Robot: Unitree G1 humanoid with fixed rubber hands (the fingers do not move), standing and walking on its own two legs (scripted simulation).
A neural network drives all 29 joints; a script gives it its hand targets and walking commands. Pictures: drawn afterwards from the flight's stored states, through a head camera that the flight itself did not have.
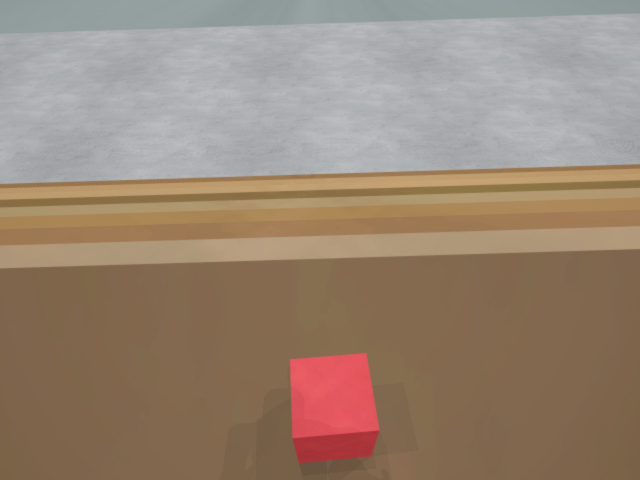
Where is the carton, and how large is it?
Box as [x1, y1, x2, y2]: [290, 353, 378, 462]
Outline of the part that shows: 365,353 290,359 292,438 299,462 370,456 378,433 378,425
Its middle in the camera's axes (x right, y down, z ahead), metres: +0.04 +0.46 +1.09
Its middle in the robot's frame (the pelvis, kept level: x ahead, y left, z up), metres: +0.43 +0.00 -0.65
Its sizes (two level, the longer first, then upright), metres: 0.210 0.200 0.250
